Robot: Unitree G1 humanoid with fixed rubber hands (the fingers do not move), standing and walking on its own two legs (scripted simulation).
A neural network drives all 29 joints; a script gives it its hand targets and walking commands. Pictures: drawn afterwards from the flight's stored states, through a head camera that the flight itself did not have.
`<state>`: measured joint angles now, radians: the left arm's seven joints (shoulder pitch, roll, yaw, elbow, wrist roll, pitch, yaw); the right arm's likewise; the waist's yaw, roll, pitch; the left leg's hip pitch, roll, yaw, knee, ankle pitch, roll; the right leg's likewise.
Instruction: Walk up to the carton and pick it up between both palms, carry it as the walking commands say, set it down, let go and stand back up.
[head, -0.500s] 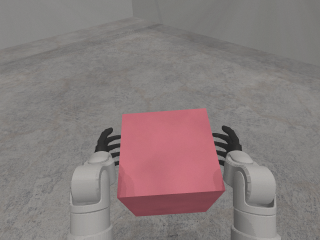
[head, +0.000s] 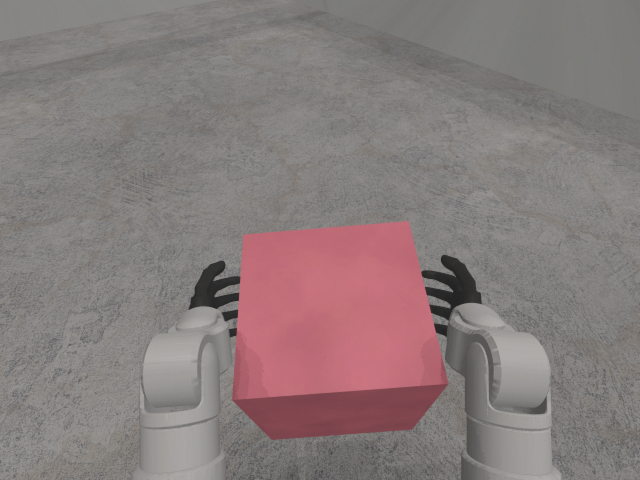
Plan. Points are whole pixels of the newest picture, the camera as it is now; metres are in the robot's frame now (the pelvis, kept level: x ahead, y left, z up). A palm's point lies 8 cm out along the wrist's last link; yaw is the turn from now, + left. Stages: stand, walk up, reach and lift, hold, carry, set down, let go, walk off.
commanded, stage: carry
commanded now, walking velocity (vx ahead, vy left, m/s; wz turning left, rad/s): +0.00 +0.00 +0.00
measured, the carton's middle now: (334, 339) +0.30 +0.00 +0.00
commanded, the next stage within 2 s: hold in 0.86 s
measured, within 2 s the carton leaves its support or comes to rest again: neither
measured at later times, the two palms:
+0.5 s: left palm (227, 296) +0.30 +0.13 +0.10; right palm (471, 296) +0.30 -0.16 +0.11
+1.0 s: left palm (238, 310) +0.31 +0.13 +0.05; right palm (462, 313) +0.31 -0.16 +0.06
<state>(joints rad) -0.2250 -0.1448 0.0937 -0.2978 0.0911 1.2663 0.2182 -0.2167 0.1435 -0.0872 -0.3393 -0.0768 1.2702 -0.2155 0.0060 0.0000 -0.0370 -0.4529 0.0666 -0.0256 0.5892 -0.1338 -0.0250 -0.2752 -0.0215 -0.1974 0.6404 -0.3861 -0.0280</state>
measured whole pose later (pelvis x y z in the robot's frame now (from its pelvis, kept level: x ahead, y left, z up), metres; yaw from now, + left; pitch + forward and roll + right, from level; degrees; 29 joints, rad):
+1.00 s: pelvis +0.02 -0.02 +0.00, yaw -1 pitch -1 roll +0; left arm -0.24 -0.15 0.12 0.04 0.17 0.93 0.13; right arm -0.25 0.15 -0.15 0.06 -0.22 0.91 -0.11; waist 0.01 -0.02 -0.04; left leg -0.42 0.05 -0.03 0.57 -0.14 -0.03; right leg -0.26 -0.02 -0.18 0.64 -0.37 -0.05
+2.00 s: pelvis +0.04 +0.02 +0.01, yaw -7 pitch -2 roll +0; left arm -0.23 -0.14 0.22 0.30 0.24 0.69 0.07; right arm -0.31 0.15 -0.26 0.43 -0.25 0.70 0.02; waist 0.01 -0.07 -0.04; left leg -0.33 -0.01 -0.03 0.54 -0.17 -0.01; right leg -0.21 -0.01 -0.03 0.58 -0.33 -0.01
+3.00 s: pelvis +0.00 +0.04 -0.04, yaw -8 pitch +23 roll -2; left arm -0.33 -0.12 0.25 0.54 0.19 -0.08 0.20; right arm -0.38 0.07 -0.11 0.59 -0.10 -0.09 -0.17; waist 0.01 -0.05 0.10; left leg -1.06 0.00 -0.03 0.82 -0.17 0.01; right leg -0.95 -0.01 -0.03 0.90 -0.36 0.00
